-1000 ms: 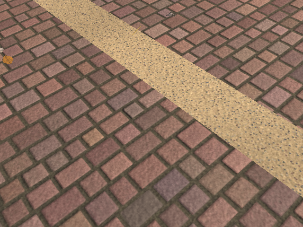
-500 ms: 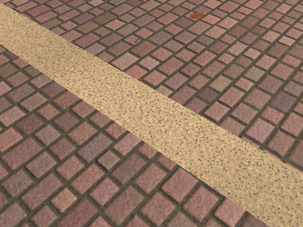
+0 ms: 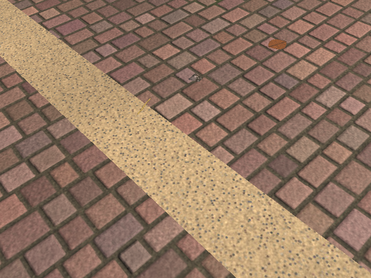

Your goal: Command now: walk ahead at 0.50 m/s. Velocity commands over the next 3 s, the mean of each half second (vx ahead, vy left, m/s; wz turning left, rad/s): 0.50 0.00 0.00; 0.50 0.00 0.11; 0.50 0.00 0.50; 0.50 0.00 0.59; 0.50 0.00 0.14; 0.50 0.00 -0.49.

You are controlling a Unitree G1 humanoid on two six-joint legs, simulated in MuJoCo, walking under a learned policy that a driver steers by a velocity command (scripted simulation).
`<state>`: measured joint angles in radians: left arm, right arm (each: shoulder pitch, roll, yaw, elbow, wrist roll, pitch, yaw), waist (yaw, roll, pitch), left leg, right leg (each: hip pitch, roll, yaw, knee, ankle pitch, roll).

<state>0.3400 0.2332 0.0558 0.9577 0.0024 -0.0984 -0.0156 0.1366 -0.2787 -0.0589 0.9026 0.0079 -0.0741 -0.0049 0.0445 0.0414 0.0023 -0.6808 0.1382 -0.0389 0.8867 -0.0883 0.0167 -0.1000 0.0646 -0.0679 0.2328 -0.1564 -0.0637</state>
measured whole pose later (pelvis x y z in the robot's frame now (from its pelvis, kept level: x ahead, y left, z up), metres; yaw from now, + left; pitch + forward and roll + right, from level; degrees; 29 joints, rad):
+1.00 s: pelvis +0.57 +0.00 -0.01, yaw +5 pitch +0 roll -1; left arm 0.21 0.23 0.07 0.93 0.01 -0.11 -0.02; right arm 0.26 -0.27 -0.08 0.96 0.04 -0.06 -0.01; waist 0.01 0.04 0.03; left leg -0.52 0.09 -0.06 1.14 -0.30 0.05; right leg -0.23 0.03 -0.14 0.37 -0.16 -0.06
